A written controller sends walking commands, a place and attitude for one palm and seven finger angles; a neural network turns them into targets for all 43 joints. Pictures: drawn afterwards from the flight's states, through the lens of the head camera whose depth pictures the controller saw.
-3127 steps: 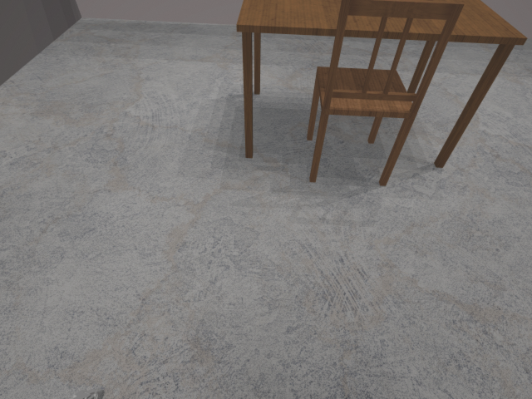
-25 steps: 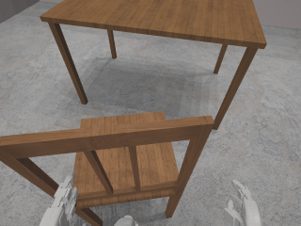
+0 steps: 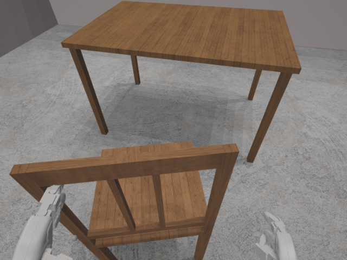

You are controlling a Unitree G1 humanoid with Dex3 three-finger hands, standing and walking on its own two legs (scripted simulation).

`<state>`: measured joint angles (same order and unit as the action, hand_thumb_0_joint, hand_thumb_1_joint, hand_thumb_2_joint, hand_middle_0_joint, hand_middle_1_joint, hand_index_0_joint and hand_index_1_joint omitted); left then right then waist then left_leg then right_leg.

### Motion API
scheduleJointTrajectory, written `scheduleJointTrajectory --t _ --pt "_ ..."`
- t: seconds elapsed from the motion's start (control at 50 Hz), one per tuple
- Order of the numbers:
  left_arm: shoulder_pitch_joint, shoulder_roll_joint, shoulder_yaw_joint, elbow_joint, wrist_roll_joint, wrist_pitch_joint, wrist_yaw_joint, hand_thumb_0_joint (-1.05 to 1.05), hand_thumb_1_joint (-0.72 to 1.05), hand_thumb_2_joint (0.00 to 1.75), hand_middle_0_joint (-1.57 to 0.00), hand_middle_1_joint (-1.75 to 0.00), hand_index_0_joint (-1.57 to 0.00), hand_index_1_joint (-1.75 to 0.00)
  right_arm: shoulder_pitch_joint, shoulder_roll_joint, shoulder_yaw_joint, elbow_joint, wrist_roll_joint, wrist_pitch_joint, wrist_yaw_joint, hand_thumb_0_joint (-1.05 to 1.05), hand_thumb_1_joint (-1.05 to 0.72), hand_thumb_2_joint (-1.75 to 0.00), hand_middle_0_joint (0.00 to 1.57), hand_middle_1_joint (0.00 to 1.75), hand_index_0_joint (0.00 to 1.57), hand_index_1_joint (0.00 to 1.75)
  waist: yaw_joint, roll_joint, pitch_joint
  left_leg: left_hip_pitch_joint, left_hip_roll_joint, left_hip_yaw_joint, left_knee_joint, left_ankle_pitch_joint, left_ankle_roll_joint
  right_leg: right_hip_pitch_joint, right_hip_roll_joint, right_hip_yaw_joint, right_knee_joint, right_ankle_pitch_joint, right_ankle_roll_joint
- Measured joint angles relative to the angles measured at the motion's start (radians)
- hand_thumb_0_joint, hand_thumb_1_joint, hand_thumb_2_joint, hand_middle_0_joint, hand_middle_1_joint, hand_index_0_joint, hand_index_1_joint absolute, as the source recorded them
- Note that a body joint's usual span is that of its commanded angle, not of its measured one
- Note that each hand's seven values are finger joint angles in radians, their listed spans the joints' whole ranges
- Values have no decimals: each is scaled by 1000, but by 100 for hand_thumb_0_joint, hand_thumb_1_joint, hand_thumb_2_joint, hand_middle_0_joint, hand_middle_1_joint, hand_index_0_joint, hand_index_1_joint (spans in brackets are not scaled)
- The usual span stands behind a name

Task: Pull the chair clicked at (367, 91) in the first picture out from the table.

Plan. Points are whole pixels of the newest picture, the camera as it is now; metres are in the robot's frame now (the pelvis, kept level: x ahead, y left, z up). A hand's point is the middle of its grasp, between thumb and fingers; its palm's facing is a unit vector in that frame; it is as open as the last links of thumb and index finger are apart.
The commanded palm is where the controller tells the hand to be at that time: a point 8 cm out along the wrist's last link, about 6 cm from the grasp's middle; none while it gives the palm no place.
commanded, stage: draw the hand back to the body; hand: left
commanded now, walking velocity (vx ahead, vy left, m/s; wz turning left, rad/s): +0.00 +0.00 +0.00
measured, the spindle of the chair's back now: (123, 206) +0.26 +0.16 -0.04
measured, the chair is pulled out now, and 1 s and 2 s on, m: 0.59 0.58 0.58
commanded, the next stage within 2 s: step back with the hand held close in 0.92 s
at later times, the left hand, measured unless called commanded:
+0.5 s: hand (54, 220) +0.17 +0.24 +0.09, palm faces +0.21 -0.84 -0.49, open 9.2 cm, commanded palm +0.17 +0.30 +0.21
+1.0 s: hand (57, 220) +0.17 +0.24 +0.09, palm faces +0.27 -0.81 -0.53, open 6.7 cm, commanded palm +0.17 +0.28 +0.21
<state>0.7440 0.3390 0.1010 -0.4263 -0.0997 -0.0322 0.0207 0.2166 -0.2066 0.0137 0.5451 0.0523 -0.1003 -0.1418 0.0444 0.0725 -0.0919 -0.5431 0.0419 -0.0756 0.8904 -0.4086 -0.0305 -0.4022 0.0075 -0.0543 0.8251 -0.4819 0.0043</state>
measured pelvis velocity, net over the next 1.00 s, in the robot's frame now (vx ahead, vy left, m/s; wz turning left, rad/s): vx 0.04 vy -0.02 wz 0.03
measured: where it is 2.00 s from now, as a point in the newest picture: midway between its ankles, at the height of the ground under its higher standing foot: outside the picture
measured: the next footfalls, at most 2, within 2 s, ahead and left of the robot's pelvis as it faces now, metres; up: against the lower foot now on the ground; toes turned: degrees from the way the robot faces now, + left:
right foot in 1.90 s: -0.13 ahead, -0.11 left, +0.00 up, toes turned -1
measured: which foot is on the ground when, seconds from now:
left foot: down 0.00-1.00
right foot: down 0.00-1.00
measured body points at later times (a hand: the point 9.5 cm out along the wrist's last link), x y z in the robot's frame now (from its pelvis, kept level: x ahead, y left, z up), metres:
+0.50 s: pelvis +0.03 +0.00 +0.03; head +0.04 -0.02 +0.48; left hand +0.15 +0.29 +0.12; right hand +0.24 -0.20 -0.05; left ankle +0.03 +0.14 -0.70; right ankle -0.03 -0.13 -0.70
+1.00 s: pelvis +0.04 -0.02 +0.03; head +0.05 -0.05 +0.48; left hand +0.15 +0.28 +0.12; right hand +0.24 -0.23 -0.06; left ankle +0.03 +0.14 -0.70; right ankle -0.03 -0.13 -0.70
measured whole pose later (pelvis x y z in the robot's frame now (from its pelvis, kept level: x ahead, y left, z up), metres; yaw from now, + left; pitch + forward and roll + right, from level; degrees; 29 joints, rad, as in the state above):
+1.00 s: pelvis +0.04 -0.02 +0.03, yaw +2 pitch -4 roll +0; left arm 0.63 0.44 0.15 -0.38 -0.07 0.24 0.13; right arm 0.16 -0.25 0.05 0.72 0.03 -0.25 -0.10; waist 0.10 0.07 0.08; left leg -0.19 0.02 -0.08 0.58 -0.32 -0.05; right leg -0.06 -0.01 -0.07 0.55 -0.42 -0.02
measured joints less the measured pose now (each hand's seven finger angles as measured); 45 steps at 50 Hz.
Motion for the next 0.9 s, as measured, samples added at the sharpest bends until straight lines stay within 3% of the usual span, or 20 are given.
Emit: scheduleJointTrajectory --t 0.1,0.28,0.56,0.7,0.9 --pt "4 31 -33 -6 32 53 48 -1 -19 37 -14 -11 -9 -7 -9 -2 22 10 -11 0 -8 1 -90 -90 20 30 20 30 8 -4 48 111 -7 10 -103 36 5 111 -9 6 -108 41 5" --pt "-45 71 -19 21 25 124 70 -1 12 52 -23 -20 -21 -14 -44 2 55 68 -23 -45 4 1 -90 -90 20 30 20 30 33 -11 120 254 -22 21 -236 78 9 250 -25 10 -236 83 9" --pt "-99 127 28 30 24 264 97 0 63 77 -25 -28 -35 -27 -68 -28 54 138 -24 -121 30 1 -90 -90 20 30 21 30 55 -7 160 356 -31 19 -328 97 0 344 -35 3 -305 87 1" --pt "-113 135 46 42 24 279 102 1 81 86 -22 -30 -39 -32 -68 -42 42 158 -21 -136 38 1 -90 -90 20 30 20 30 57 -2 172 362 -29 9 -335 98 -10 347 -33 -7 -298 77 -7" --pt "-113 107 58 47 26 273 107 1 88 89 -21 -30 -37 -34 -59 -45 34 173 -24 -144 43 1 -90 -90 20 30 20 30 58 0 171 357 -20 1 -323 90 -20 341 -23 -14 -280 64 -19"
